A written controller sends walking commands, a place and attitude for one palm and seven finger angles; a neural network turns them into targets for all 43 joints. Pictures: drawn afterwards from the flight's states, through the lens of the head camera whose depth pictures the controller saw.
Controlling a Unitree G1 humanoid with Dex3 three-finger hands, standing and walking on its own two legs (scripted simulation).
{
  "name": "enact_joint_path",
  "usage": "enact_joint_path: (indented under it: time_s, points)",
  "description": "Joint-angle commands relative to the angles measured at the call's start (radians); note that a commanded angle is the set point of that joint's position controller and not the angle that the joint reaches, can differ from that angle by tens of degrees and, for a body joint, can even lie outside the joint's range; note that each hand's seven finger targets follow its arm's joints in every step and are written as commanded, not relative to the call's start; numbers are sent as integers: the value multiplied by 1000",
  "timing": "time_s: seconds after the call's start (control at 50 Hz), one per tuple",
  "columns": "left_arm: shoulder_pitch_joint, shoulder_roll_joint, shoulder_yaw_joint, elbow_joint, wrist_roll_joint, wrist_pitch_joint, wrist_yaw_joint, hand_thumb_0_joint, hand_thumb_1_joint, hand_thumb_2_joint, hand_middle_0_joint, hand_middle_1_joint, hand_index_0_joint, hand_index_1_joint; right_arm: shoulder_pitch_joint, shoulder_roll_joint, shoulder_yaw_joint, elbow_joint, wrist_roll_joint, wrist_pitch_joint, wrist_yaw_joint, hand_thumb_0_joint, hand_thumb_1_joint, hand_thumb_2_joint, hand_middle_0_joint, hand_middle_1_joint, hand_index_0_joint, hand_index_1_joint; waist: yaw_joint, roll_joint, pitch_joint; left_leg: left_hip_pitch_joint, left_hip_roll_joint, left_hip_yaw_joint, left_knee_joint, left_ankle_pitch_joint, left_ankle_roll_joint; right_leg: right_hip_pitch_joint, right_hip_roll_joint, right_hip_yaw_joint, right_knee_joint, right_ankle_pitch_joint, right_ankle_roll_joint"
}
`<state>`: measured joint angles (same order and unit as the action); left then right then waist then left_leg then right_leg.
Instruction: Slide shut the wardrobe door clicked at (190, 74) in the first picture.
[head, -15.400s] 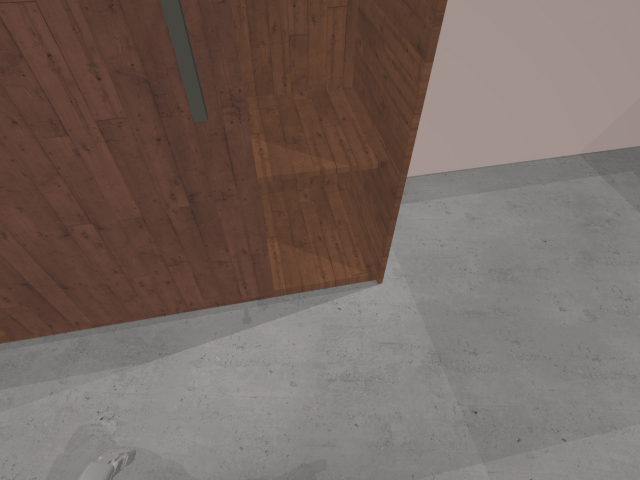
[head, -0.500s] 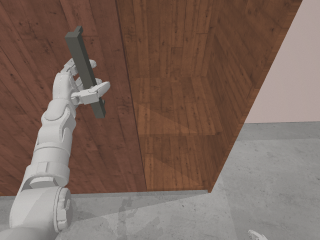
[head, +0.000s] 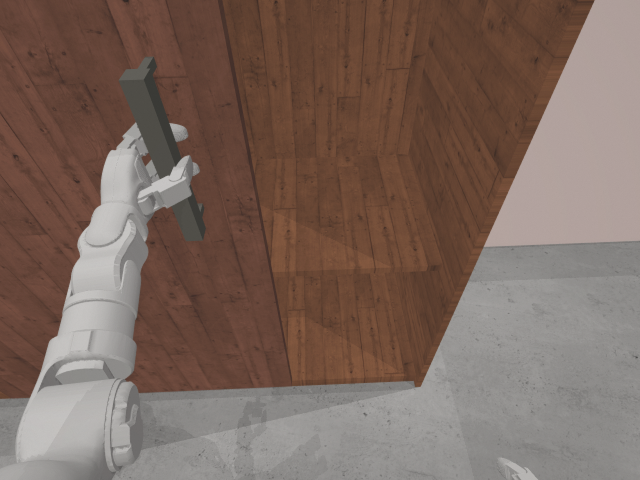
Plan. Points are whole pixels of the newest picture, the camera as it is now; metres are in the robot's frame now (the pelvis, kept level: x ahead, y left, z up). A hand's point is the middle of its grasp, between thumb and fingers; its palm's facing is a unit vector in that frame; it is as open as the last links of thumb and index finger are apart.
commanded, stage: grip the handle and tug to test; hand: left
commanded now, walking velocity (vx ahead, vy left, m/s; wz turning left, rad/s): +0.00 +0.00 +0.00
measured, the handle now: (174, 159) +0.48 +0.20 +0.17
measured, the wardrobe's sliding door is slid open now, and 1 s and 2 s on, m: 0.39 0.39 0.32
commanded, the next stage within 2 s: tug the door sideways, standing still in 0.42 s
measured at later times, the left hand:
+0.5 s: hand (182, 182) +0.43 +0.18 +0.17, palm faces +0.08 -1.00 -0.01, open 6.4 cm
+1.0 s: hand (187, 179) +0.43 +0.17 +0.17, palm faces +0.16 -0.99 -0.02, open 6.2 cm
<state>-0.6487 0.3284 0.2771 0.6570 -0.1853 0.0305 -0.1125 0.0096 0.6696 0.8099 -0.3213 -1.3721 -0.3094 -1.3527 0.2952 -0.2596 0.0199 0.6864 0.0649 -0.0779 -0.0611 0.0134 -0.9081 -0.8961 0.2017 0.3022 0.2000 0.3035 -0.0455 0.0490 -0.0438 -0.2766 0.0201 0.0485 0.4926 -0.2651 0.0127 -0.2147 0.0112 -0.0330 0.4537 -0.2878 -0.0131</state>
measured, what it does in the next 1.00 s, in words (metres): stands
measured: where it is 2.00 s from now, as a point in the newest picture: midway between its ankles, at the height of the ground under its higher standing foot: outside the picture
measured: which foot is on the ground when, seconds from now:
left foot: down 0.00-1.00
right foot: down 0.00-1.00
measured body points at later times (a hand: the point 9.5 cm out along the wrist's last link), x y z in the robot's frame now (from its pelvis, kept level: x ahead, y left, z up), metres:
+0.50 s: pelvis +0.03 +0.00 +0.01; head +0.03 -0.02 +0.45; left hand +0.42 +0.23 +0.18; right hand +0.15 -0.25 -0.10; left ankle -0.01 +0.11 -0.74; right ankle -0.03 -0.11 -0.74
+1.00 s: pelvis +0.04 +0.01 +0.00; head +0.06 -0.01 +0.45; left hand +0.42 +0.22 +0.18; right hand +0.22 -0.21 -0.11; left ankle -0.01 +0.12 -0.74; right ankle -0.03 -0.11 -0.73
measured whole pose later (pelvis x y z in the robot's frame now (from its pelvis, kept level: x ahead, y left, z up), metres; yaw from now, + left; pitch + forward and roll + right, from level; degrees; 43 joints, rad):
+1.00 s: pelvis +0.04 +0.01 +0.00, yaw +3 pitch +3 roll -1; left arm -0.49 0.17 0.14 0.28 -0.16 0.18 0.04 0.00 0.69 0.83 -0.32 -1.39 -0.28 -1.36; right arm 0.18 -0.23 0.01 0.69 0.04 -0.08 -0.05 0.01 -0.91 -0.90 0.20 0.30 0.20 0.30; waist 0.04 0.07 -0.04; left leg -0.20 -0.02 -0.03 0.45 -0.30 0.02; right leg -0.14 -0.01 -0.08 0.44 -0.30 0.00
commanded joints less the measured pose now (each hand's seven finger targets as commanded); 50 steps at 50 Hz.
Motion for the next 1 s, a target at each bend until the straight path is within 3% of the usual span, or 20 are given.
enact_joint_path:
  time_s: [0.0,0.08,0.16,0.26,0.34,0.36,0.4,0.42,0.5,0.54,0.56,0.62,0.64,0.68,0.74,0.78,0.8,0.88,0.94,0.98]
  points:
    - [-424,198,27,-254,-12,-75,-18,0,900,900,-450,-1400,-450,-1400,-36,-130,-48,-126,-3,-48,-5,0,-900,-900,200,300,200,300,3,-27,-310,230,-4,-44,-2,396,27,20,11,0,-25,435,-6]
    - [-360,202,35,-284,-18,-67,-22,0,900,900,-450,-1400,-450,-1400,-49,-129,-47,-140,-3,-43,-5,0,-900,-900,200,300,200,300,18,-44,-315,212,-8,-38,-7,401,28,63,6,-1,-25,457,-8]
    - [-313,200,38,-346,-23,-51,-31,0,900,900,-450,-1400,-450,-1400,-64,-125,-47,-159,1,-40,-3,0,-900,-900,200,300,200,300,25,-15,-330,230,-7,-32,-8,448,26,74,6,-1,-17,504,-5]
    - [-204,167,29,-465,-34,-31,-30,0,900,900,-450,-1400,-450,-1400,-85,-119,-51,-181,-1,-44,6,0,-900,-900,200,300,200,300,41,-7,-356,280,1,-36,-5,571,24,96,5,-6,-14,569,-2]
    - [-37,177,62,-597,-41,-17,-24,0,900,900,-450,-1400,-450,-1400,-103,-114,-54,-204,-3,-47,18,0,-900,-900,200,300,200,300,68,-7,-389,309,9,-34,-1,709,22,150,0,-8,-4,662,1]
    - [-11,143,35,-650,-45,-14,-27,0,900,900,-450,-1400,-450,-1400,-110,-109,-53,-214,-3,-51,22,0,-900,-900,200,300,200,300,68,-2,-396,323,10,-35,-2,743,21,152,-1,-10,-3,679,3]
    - [85,160,66,-684,-51,-1,-24,0,900,900,-450,-1400,-450,-1400,-119,-110,-52,-217,-5,-52,25,0,-900,-900,200,300,200,300,77,-15,-385,315,15,-30,-3,765,20,169,-2,-13,-4,706,6]
    - [71,175,72,-720,-53,5,-23,0,900,900,-450,-1400,-450,-1400,-125,-112,-51,-217,-4,-50,24,0,-900,-900,200,300,200,300,77,5,-385,317,13,-27,-5,764,20,171,-3,-10,-6,712,5]
    - [158,142,65,-818,-60,29,-17,0,900,900,-450,-1400,-450,-1400,-155,-101,-47,-231,-7,-58,26,0,-900,-900,200,300,200,300,81,33,-359,324,18,-30,-13,773,12,162,-4,-19,-11,688,3]
    - [32,247,137,-761,-53,44,-5,0,900,900,-450,-1400,-450,-1400,-143,-118,-50,-201,-9,-48,15,0,-900,-900,200,300,200,300,65,-1,-332,296,11,-26,-20,707,16,160,0,-13,-22,683,3]
    - [-14,196,86,-768,-52,48,-7,0,900,900,-450,-1400,-450,-1400,-145,-111,-46,-201,-9,-48,13,0,-900,-900,200,300,200,300,53,20,-315,299,11,-30,-22,714,14,144,-1,-17,-22,670,2]
    - [-91,124,25,-747,-53,71,10,0,900,900,-450,-1400,-450,-1400,-137,-110,-52,-176,-10,-53,5,0,-900,-900,200,300,200,300,27,14,-305,333,14,-39,1,767,14,100,0,-22,-26,681,5]
    - [-133,102,-3,-750,-48,80,19,0,900,900,-450,-1400,-450,-1400,-134,-108,-53,-167,-9,-53,3,0,-900,-900,200,300,200,300,18,37,-306,352,13,-42,9,794,12,81,-1,-21,-25,685,6]
    - [-220,45,-74,-740,-37,90,33,0,900,900,-450,-1400,-450,-1400,-121,-107,-54,-145,-13,-49,-1,0,-900,-900,200,300,200,300,-5,15,-305,367,15,-52,22,822,10,65,-2,-27,-23,682,4]
    - [-237,7,-118,-745,-14,97,54,0,900,900,-450,-1400,-450,-1400,-122,-104,-58,-138,-18,-46,1,0,-900,-900,200,300,200,300,-2,16,-363,410,13,-69,26,857,4,56,-2,-32,-10,673,5]
    - [-268,-48,-171,-743,-8,89,66,0,900,900,-450,-1400,-450,-1400,-130,-95,-55,-129,-21,-46,3,0,-900,-900,200,300,200,300,-7,1,-371,408,6,-67,24,800,7,63,-4,-31,-17,652,3]
    - [-269,-67,-183,-724,-6,86,69,0,900,900,-450,-1400,-450,-1400,-134,-92,-56,-128,-21,-48,4,0,-900,-900,200,300,200,300,-10,-21,-368,403,5,-66,21,771,8,57,-3,-33,-17,650,5]
    - [-332,-131,-260,-699,5,57,72,0,900,900,-450,-1400,-450,-1400,-152,-85,-46,-122,-25,-48,6,0,-900,-900,200,300,200,300,-13,-15,-339,391,-2,-79,11,689,6,44,-5,-33,-22,577,-5]
    - [-355,-196,-305,-675,8,50,71,0,900,900,-450,-1400,-450,-1400,-142,-76,-46,-117,-28,-54,10,0,-900,-900,200,300,200,300,-20,1,-357,434,7,-91,34,835,5,19,-3,-36,4,644,-1]
    - [-398,-203,-323,-687,13,44,74,0,900,900,-450,-1400,-450,-1400,-133,-76,-46,-111,-33,-55,15,0,-900,-900,200,300,200,300,-17,26,-392,465,11,-106,48,892,-2,6,-2,-37,13,619,-3]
